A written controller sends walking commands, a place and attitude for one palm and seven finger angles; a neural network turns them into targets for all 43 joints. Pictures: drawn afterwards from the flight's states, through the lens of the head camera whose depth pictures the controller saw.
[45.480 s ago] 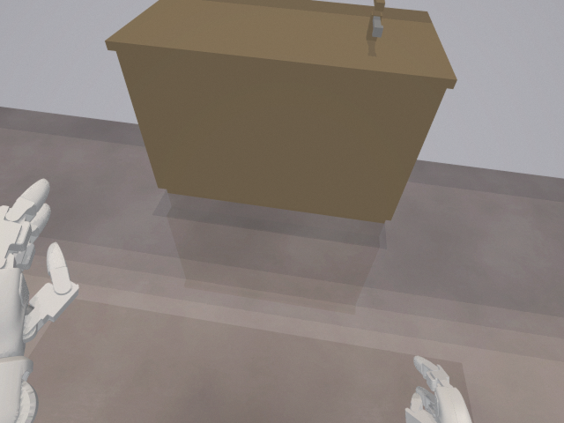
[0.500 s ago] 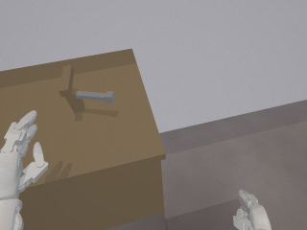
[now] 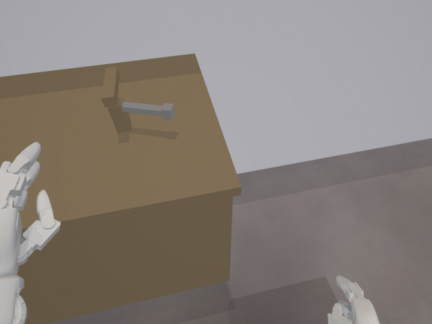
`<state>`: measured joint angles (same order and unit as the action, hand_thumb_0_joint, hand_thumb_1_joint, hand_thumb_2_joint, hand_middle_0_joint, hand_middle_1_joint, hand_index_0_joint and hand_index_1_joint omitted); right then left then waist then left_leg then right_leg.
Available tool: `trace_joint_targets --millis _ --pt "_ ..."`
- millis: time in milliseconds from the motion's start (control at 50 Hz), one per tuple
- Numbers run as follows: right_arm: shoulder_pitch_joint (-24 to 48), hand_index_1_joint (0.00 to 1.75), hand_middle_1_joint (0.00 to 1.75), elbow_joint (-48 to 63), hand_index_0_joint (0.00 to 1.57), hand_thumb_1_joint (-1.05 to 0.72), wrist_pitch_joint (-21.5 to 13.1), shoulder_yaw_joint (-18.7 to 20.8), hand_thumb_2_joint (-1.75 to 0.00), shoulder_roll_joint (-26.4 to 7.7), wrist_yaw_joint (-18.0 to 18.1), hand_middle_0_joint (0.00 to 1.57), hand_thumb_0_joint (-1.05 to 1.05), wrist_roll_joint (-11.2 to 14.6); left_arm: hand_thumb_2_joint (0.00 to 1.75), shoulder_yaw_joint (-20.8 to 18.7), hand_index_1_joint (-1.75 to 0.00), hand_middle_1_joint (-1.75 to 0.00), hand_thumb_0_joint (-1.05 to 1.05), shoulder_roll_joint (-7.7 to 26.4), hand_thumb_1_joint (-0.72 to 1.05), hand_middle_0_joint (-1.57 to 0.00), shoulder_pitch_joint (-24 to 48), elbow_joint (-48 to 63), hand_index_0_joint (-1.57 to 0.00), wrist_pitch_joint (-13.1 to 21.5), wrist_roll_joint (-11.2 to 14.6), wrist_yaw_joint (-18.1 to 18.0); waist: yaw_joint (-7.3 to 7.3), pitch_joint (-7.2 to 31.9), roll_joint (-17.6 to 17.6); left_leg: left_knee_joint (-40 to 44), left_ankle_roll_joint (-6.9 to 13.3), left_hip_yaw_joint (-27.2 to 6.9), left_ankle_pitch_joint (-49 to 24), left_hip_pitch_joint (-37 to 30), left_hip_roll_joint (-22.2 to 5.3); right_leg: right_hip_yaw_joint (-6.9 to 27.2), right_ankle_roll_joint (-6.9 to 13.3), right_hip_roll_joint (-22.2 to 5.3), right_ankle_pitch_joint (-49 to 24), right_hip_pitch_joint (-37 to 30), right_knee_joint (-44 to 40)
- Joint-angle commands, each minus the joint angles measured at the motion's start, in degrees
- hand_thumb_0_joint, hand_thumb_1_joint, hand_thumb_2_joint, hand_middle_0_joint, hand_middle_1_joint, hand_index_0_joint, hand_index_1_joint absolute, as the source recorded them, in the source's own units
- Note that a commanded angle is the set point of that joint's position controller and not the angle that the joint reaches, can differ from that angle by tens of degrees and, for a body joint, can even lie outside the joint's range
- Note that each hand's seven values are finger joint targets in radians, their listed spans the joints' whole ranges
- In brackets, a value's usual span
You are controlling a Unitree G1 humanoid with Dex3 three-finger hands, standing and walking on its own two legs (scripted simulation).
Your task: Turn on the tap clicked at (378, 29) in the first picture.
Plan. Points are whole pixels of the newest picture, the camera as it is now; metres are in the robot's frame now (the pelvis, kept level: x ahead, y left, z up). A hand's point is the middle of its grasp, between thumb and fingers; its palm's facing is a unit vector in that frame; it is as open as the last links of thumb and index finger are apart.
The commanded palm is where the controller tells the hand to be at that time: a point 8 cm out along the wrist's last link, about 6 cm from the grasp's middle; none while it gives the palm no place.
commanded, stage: step back with the hand held close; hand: left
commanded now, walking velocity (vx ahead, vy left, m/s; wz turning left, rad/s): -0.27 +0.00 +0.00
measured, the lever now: (168, 111) +0.56 +0.15 +0.09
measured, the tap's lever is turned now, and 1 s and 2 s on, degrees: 66 66 66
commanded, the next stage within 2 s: stop stepping back and stand still in 0.68 s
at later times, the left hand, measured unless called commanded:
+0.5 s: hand out of the picture +0.11 +0.27 +0.17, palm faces +0.48 -0.79 -0.39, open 7.4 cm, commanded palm +0.06 +0.29 +0.18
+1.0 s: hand out of the picture +0.02 +0.28 +0.16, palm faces +0.41 -0.86 -0.31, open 7.4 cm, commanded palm -0.03 +0.32 +0.18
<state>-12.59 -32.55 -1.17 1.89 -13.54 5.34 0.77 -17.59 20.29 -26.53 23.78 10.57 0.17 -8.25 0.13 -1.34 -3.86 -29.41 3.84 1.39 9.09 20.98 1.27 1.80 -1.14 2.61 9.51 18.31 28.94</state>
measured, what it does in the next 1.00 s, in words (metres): walks backwards: right foot, then left foot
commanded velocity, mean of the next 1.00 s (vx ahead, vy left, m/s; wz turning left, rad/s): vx -0.26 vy -0.02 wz -0.03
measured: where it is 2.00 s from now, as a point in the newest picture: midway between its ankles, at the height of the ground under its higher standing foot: outside the picture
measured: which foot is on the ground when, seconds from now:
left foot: down 0.00-0.84, up 0.86-0.96, down 0.98-1.00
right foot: down 0.00-0.32, up 0.34-0.52, down 0.54-1.00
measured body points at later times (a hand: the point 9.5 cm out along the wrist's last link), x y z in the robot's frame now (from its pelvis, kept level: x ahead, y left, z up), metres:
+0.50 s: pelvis -0.08 +0.00 +0.00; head -0.09 +0.00 +0.45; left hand +0.08 +0.31 +0.19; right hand +0.11 -0.22 -0.08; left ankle +0.04 +0.10 -0.73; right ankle -0.18 -0.12 -0.71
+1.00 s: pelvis -0.19 +0.04 -0.01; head -0.22 +0.05 +0.44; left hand -0.01 +0.33 +0.18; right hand -0.06 -0.24 -0.08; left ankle -0.11 +0.12 -0.74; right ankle -0.20 -0.12 -0.73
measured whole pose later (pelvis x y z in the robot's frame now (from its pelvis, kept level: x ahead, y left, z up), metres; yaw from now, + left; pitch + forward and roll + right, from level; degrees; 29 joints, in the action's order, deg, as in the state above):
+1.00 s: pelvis -0.19 +0.04 -0.01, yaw -1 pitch -1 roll -3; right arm -15.4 -38.7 -3.0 3.0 -14.8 6.4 0.6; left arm -17.0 20.2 -25.7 25.0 9.0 2.5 -8.9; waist 1.2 4.6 -1.3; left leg -32.7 1.7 -1.3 11.3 22.3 0.5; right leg 5.1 -1.7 2.4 17.4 13.2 30.7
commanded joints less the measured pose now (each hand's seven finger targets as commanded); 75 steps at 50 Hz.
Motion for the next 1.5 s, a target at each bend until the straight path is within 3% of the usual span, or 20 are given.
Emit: trace_joint_targets --millis 0,160,240,300,340,460,520,560,640,760,800,840,920,1000,1100,1160,1180,1340,1400,1480 --pt "8.10 0.30 0.30 9.52 0.20 -0.90 -4.10 2.99 -0.90 -7.90 0.52 0.20 0.00 -0.53 0.90 -10.04 -0.30 -0.30 0.00 10.91 0.90 -0.20 3.15 12.67 -0.20 4.48 -0.94 -0.93 1.48 7.63 -6.67 18.57 4.31 -14.35 32.24 21.93 -11.84 1.16 -0.48 2.28 -2.47 -23.61 10.34" --pt "6.93 0.30 0.30 5.73 0.20 -0.90 -3.06 3.04 -0.90 -3.89 -1.06 0.20 0.00 -0.58 0.90 -5.49 -0.30 -0.30 0.00 10.50 0.90 -0.20 5.68 15.58 -0.20 2.90 1.70 -1.33 -0.93 9.66 12.87 -12.52 -3.61 -2.13 7.22 -7.20 -0.46 17.94 8.24 -15.87 -3.86 7.90 -12.75" --pt "8.77 0.30 0.30 6.26 0.20 -0.90 -2.48 2.57 -0.90 -5.65 -0.13 0.20 0.00 -0.61 0.90 -7.56 -0.30 -0.30 0.00 11.54 0.90 -0.20 5.22 15.15 -0.20 3.57 1.81 -1.70 -0.01 6.90 1.65 5.08 -1.02 -7.59 5.31 -3.93 -5.67 7.14 2.45 -4.34 0.39 4.69 -5.28" --pt "9.84 0.30 0.30 8.06 0.20 -0.90 -2.71 3.00 -0.90 -8.03 0.50 0.20 0.00 -0.81 0.90 -10.69 -0.30 -0.30 0.00 11.29 0.90 -0.20 3.02 13.24 -0.20 4.82 0.17 -1.20 0.63 7.57 -12.70 24.23 4.98 -19.26 36.75 23.77 -16.61 0.80 -1.09 4.66 3.49 -20.25 16.34" --pt "9.20 0.30 0.30 7.09 0.20 -0.90 -3.26 3.43 -0.90 -6.20 0.07 0.20 0.00 -1.57 0.90 -8.94 -0.30 -0.30 0.00 9.71 0.90 -0.20 6.56 14.06 -0.20 4.34 -0.81 -0.40 0.56 6.46 -8.82 26.28 7.42 -21.13 34.19 26.71 -20.86 2.01 -0.96 5.35 8.18 -19.53 31.63" --pt "9.91 0.30 0.30 4.13 0.20 -0.90 -5.08 1.82 -0.90 -3.63 -1.63 0.20 0.00 -1.54 0.90 -3.38 -0.30 -0.30 0.00 6.76 0.90 -0.20 3.49 15.69 -0.20 2.91 3.06 -0.36 1.75 7.54 -7.12 16.86 -2.23 -6.30 12.23 -6.39 -12.53 -0.15 1.90 1.25 17.00 -2.67 -6.92" --pt "9.76 0.30 0.30 2.71 0.20 -0.90 -3.69 1.22 -0.90 -2.67 -1.02 0.20 0.00 -1.59 0.90 -4.54 -0.30 -0.30 0.00 11.58 0.90 -0.20 12.50 18.95 -0.20 4.49 2.54 -0.14 -0.06 10.55 8.33 -0.75 -5.68 1.88 -1.23 -18.21 -5.54 13.45 5.23 -10.68 -13.83 6.50 -15.52" --pt "9.79 0.30 0.30 2.87 0.20 -0.90 -3.73 3.20 -0.90 -3.63 -0.41 0.20 0.00 -0.45 0.90 -3.11 -0.30 -0.30 0.00 10.79 0.90 -0.20 12.99 17.38 -0.20 4.05 2.17 -0.38 -0.55 15.55 14.89 -2.12 -4.00 4.39 -13.28 -21.45 -3.69 6.62 -2.19 -7.30 -37.68 -0.25 -8.66" --pt "10.66 0.30 0.30 5.01 0.20 -0.90 -1.23 2.47 -0.90 -3.84 -0.70 0.20 0.00 0.02 0.90 -6.86 -0.30 -0.30 0.00 12.02 0.90 -0.20 3.86 14.62 -0.20 2.84 2.98 0.19 0.15 14.08 1.35 1.77 -2.82 0.70 -27.79 -24.91 -7.63 2.89 -3.64 -2.53 -24.31 2.09 -5.26" --pt "12.46 0.30 0.30 7.90 0.20 -0.90 -0.74 2.69 -0.90 -5.37 -1.19 0.20 0.00 -1.39 0.90 -10.88 -0.30 -0.30 0.00 13.63 0.90 -0.20 -3.48 15.43 -0.20 2.76 4.43 0.81 1.51 7.27 -7.83 19.59 -5.31 -4.76 24.55 5.54 -10.18 -0.66 2.96 4.41 16.12 -11.98 -3.60" --pt "9.59 0.30 0.30 7.20 0.20 -0.90 -1.91 3.25 -0.90 -3.64 -0.72 0.20 0.00 -0.49 0.90 -10.72 -0.30 -0.30 0.00 14.57 0.90 -0.20 -4.01 16.44 -0.20 2.75 4.33 0.26 0.87 9.86 9.59 -7.48 -8.18 3.27 12.80 -15.64 -0.20 10.82 8.33 -7.13 31.37 15.31 -19.71" --pt "7.12 0.30 0.30 5.60 0.20 -0.90 -2.73 2.71 -0.90 -3.47 -0.55 0.20 0.00 -0.81 0.90 -7.64 -0.30 -0.30 0.00 12.28 0.90 -0.20 -1.82 17.70 -0.20 1.51 3.14 -0.66 -0.58 5.24 15.74 -26.08 -6.23 -2.57 8.05 -11.27 -0.41 21.14 14.12 -17.31 26.93 23.41 -21.95" --pt "7.82 0.30 0.30 2.99 0.20 -0.90 -4.92 1.67 -0.90 -6.46 1.23 0.20 0.00 -0.61 0.90 -3.85 -0.30 -0.30 0.00 9.31 0.90 -0.20 15.76 9.91 -0.20 0.87 2.44 -1.26 -1.92 1.59 -0.28 4.66 -2.74 -8.53 11.08 -10.85 -5.98 6.11 3.57 -4.29 16.45 12.72 -6.06" --pt "8.63 0.30 0.30 4.01 0.20 -0.90 -7.39 1.22 -0.90 -7.71 1.84 0.20 0.00 -0.32 0.90 -4.73 -0.30 -0.30 0.00 9.33 0.90 -0.20 12.25 11.70 -0.20 1.18 1.85 -1.64 -0.42 4.51 -16.74 30.27 -2.55 -23.16 47.41 3.27 -13.68 -1.32 -0.03 5.80 15.08 -5.38 12.59" --pt "8.10 0.30 0.30 4.86 0.20 -0.90 -6.98 0.49 -0.90 -3.75 -0.91 0.20 0.00 -1.33 0.90 -5.00 -0.30 -0.30 0.00 9.63 0.90 -0.20 2.39 18.69 -0.20 -1.13 2.13 -1.65 1.42 7.41 -6.01 20.25 -4.86 -7.62 28.43 1.06 -8.67 -5.14 3.45 3.27 14.39 -15.21 -3.77" --pt "6.81 0.30 0.30 3.97 0.20 -0.90 -4.18 1.55 -0.90 -3.73 -1.09 0.20 0.00 -2.17 0.90 -7.42 -0.30 -0.30 0.00 12.17 0.90 -0.20 3.78 21.15 -0.20 -1.65 2.13 -1.26 0.11 5.99 12.81 -22.33 -5.34 1.02 14.34 5.87 -0.64 24.70 14.65 -18.43 27.72 -3.01 -22.62" --pt "4.92 0.30 0.30 2.28 0.20 -0.90 -3.90 1.60 -0.90 -3.74 -1.35 0.20 0.00 -2.23 0.90 -7.75 -0.30 -0.30 0.00 11.60 0.90 -0.20 5.77 19.51 -0.20 -1.05 2.50 -1.07 -1.09 6.74 10.55 -29.54 -5.55 -0.30 11.15 7.54 -1.29 23.28 16.06 -19.87 23.31 -1.70 -20.86" --pt "6.81 0.30 0.30 3.28 0.20 -0.90 -5.59 0.41 -0.90 -4.13 1.17 0.20 0.00 -0.79 0.90 -4.85 -0.30 -0.30 0.00 9.09 0.90 -0.20 10.49 10.01 -0.20 -0.66 2.78 -2.32 -1.12 3.82 5.61 -0.25 -2.23 4.49 13.06 -12.37 -2.89 7.95 9.22 -9.92 23.82 3.88 -9.14" --pt "6.39 0.30 0.30 5.74 0.20 -0.90 -6.31 0.40 -0.90 -6.13 0.97 0.20 0.00 -0.26 0.90 -4.46 -0.30 -0.30 0.00 8.63 0.90 -0.20 12.01 16.50 -0.20 0.02 3.01 -2.47 -1.43 2.64 -11.83 16.16 5.84 -26.41 18.01 -19.75 -21.86 -3.23 1.52 0.24 19.91 16.78 19.11" --pt "6.73 0.30 0.30 3.21 0.20 -0.90 -7.85 0.00 -0.90 -3.75 -1.13 0.20 0.00 -0.88 0.90 -6.52 -0.30 -0.30 0.00 10.39 0.90 -0.20 7.66 18.46 -0.20 -0.24 1.86 -1.53 -0.40 -1.68 -6.03 20.60 5.48 -18.86 25.89 -1.90 -20.15 0.91 1.38 -5.37 13.68 6.74 20.51"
